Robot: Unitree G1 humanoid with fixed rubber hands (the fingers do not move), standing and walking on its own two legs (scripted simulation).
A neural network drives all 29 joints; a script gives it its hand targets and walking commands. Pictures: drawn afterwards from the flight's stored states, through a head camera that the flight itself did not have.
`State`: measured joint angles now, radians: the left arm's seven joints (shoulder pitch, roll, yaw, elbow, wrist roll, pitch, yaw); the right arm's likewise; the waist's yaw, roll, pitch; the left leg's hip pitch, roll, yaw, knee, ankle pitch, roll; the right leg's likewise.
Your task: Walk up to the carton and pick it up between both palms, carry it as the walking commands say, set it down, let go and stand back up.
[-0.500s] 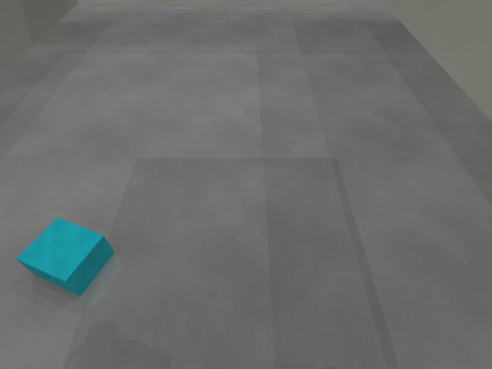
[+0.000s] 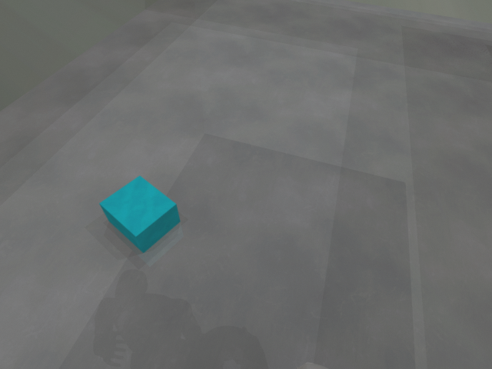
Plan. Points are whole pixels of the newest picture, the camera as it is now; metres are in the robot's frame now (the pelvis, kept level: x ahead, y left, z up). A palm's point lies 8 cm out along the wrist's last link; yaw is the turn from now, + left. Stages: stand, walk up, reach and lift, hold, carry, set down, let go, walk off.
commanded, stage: walk up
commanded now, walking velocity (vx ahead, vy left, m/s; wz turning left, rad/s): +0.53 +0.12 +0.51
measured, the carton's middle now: (141, 212) +0.85 +0.49 -0.70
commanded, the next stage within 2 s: none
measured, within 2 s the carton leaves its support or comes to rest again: neither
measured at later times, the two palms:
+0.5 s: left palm (106, 317) +0.23 +0.26 -0.11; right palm (378, 326) +0.25 -0.25 -0.15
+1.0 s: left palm (54, 318) +0.24 +0.38 -0.15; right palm (253, 198) +0.54 +0.00 -0.14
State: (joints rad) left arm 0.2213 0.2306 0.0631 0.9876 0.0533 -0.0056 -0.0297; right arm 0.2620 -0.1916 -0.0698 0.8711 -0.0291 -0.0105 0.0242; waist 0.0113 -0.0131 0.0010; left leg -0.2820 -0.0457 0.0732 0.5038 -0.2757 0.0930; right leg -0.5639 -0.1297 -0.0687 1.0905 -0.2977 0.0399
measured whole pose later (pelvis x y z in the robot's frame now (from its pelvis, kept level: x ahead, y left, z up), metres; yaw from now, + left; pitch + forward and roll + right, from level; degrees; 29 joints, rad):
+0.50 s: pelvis +0.20 +0.00 -0.01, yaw +14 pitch +0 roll +1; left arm 0.21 0.19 0.05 0.90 0.02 -0.05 0.05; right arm 0.33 -0.26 -0.09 0.95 -0.05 0.02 0.06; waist -0.07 0.06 0.05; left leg -0.46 0.00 -0.04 1.26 -0.31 -0.03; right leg -0.29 -0.08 -0.12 0.59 -0.30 0.00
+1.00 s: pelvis +0.34 +0.16 -0.01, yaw +23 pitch +0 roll +0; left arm 0.28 0.21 0.05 1.01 0.03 -0.02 -0.01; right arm 0.10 -0.16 -0.04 0.95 -0.02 -0.04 0.02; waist 0.07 -0.03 0.13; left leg -0.37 0.00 0.07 0.52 -0.16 0.04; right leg -0.44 -0.15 -0.09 1.12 -0.40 0.03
